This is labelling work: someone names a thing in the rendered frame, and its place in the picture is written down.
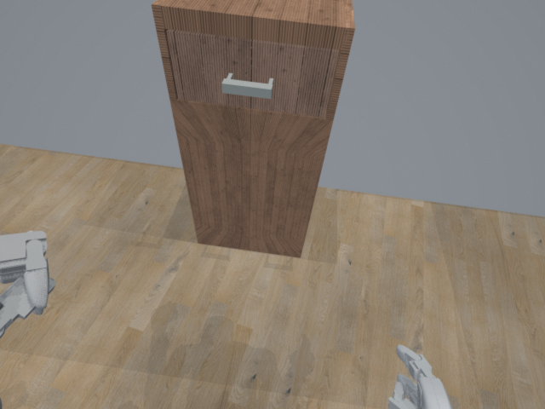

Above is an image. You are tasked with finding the cabinet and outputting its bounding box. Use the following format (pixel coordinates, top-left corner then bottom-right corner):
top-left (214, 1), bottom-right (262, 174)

top-left (152, 0), bottom-right (355, 258)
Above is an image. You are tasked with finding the drawer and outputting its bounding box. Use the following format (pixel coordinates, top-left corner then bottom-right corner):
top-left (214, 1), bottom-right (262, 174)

top-left (167, 29), bottom-right (339, 118)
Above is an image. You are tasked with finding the handle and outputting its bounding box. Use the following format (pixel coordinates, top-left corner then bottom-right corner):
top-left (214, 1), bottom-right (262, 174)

top-left (221, 73), bottom-right (273, 99)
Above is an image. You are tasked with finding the robot left hand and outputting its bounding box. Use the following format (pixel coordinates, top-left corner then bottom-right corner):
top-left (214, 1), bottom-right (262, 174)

top-left (0, 230), bottom-right (55, 338)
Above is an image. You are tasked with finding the robot right hand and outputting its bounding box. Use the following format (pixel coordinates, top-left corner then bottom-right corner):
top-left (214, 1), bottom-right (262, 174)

top-left (388, 345), bottom-right (453, 409)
